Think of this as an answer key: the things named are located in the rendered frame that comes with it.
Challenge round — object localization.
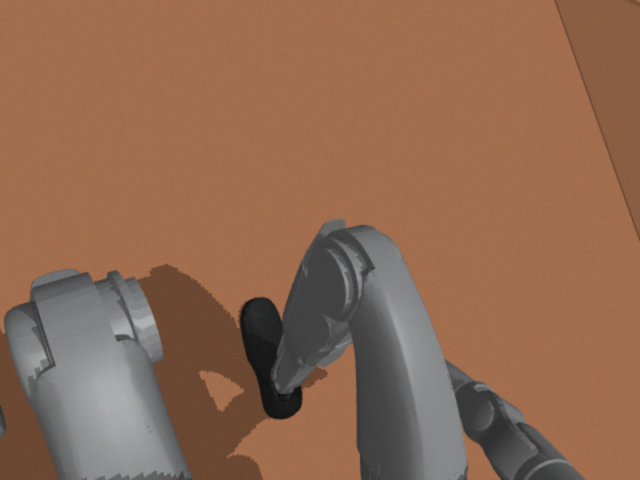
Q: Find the right robot foot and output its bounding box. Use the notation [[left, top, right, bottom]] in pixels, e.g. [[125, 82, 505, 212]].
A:
[[240, 297, 302, 419]]

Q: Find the right robot hand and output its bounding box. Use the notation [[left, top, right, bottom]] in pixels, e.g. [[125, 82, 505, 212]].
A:
[[445, 359, 474, 394]]

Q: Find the right robot arm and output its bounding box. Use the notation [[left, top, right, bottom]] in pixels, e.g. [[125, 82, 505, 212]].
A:
[[455, 381, 585, 480]]

